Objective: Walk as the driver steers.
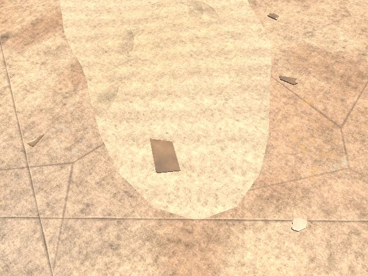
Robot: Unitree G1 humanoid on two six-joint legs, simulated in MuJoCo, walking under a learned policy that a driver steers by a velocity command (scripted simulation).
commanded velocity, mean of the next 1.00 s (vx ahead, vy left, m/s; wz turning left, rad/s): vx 0.11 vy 0.00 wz -0.21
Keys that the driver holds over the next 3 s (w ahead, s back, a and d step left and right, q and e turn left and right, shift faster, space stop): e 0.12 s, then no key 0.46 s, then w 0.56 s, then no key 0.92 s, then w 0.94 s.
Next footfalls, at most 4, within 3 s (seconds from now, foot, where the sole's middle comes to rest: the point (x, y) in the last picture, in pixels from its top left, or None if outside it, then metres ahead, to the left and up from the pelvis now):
0.22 left None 0.07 0.13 -0.78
0.54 right None -0.01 -0.12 -0.78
0.88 left None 0.11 0.11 -0.78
1.34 right None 0.40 -0.16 -0.78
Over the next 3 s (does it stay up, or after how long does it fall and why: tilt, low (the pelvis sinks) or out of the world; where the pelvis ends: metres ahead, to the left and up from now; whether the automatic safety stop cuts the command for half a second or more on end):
stays up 0.75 -0.06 0.00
